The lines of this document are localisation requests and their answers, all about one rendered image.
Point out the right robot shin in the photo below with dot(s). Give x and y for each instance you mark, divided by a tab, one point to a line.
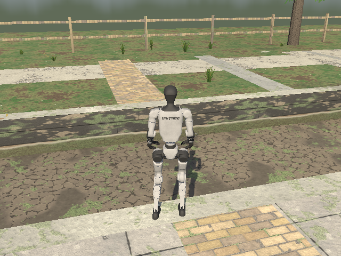
182	191

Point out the right robot hand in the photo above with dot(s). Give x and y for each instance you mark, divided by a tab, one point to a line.
189	146

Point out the robot right forearm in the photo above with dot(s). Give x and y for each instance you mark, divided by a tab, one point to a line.
190	139

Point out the left robot upper arm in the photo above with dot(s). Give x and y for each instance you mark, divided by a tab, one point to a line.
152	122

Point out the robot left forearm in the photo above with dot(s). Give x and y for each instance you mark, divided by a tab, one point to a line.
149	139

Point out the left robot hand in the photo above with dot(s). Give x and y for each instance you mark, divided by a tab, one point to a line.
152	147

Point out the robot torso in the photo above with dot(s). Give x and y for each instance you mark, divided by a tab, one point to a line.
170	129

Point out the right robot upper arm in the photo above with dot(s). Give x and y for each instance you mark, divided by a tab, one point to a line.
188	121

